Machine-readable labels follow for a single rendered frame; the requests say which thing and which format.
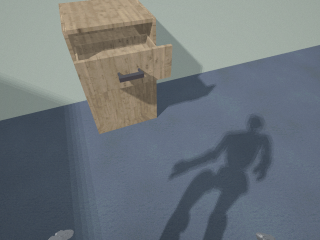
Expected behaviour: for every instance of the cabinet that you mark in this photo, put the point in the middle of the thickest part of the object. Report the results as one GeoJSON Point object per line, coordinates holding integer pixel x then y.
{"type": "Point", "coordinates": [92, 21]}

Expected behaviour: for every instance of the drawer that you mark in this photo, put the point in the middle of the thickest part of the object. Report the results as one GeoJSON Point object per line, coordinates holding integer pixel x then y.
{"type": "Point", "coordinates": [98, 63]}

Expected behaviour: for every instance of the handle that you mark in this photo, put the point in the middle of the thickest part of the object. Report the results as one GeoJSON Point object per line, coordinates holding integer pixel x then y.
{"type": "Point", "coordinates": [131, 76]}

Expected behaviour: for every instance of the left robot hand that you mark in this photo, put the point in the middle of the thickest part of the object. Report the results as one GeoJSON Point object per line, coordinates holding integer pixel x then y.
{"type": "Point", "coordinates": [62, 235]}

